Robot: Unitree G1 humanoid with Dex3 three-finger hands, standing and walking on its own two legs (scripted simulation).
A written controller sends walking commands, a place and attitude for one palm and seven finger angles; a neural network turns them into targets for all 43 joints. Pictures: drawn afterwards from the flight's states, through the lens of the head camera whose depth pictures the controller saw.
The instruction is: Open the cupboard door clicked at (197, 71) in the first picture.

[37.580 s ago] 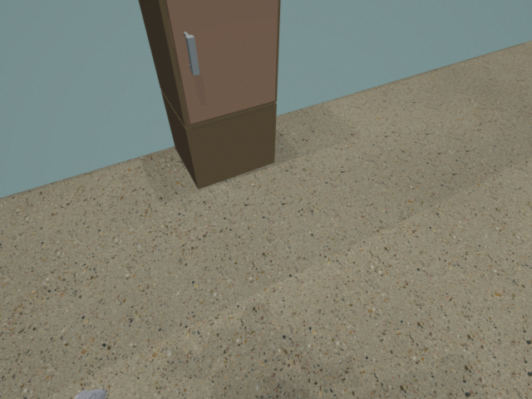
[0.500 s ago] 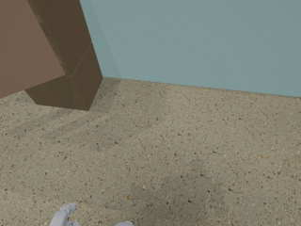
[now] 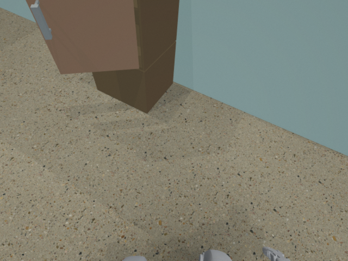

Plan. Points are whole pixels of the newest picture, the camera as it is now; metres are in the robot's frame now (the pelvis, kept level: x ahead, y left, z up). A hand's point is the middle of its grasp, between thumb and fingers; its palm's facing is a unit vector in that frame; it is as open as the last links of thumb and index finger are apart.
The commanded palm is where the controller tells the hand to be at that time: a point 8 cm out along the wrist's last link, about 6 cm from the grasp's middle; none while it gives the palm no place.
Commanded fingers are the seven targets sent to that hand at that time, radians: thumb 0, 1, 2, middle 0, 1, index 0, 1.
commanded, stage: turn to face it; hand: left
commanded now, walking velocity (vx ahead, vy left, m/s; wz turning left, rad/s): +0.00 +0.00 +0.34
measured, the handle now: (42, 20) +0.96 +0.62 -0.03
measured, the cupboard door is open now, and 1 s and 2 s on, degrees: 40 40 40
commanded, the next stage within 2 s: take the last steps up to it in 0.32 s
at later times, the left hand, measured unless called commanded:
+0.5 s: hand out of the picture +0.03 +0.14 -0.15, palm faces +0.20 -0.95 -0.23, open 7.3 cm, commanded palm none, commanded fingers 0.00 0.90 0.90 -0.20 -0.30 -0.20 -0.30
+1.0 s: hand out of the picture +0.12 +0.23 -0.15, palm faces +0.27 -0.94 -0.20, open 7.4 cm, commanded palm none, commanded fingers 0.00 0.90 0.90 -0.20 -0.30 -0.20 -0.30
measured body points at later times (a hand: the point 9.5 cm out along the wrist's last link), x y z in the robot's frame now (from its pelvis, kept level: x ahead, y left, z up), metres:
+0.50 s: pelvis +0.02 -0.04 +0.01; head +0.06 -0.05 +0.46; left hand +0.02 +0.19 -0.13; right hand +0.13 -0.28 -0.15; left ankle -0.01 +0.08 -0.67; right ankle +0.00 -0.15 -0.73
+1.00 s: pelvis +0.09 +0.03 +0.01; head +0.11 +0.03 +0.46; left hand +0.11 +0.28 -0.13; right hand +0.11 -0.19 -0.14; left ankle +0.02 +0.08 -0.73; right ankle +0.19 -0.09 -0.68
